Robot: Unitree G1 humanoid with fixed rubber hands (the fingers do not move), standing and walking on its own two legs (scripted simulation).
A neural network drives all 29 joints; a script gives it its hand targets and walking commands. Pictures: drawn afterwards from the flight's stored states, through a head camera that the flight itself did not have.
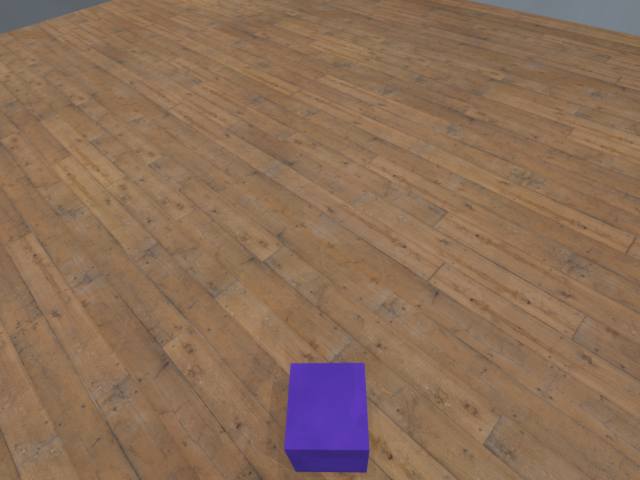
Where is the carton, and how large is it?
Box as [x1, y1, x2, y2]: [284, 363, 368, 472]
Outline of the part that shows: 291,363 284,449 295,470 366,472 368,457 368,433 364,363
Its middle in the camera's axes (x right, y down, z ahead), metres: +0.02 +0.50 +1.06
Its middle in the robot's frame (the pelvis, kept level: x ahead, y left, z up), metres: +0.40 +0.05 -0.65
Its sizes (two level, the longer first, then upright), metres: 0.210 0.200 0.250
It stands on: the floor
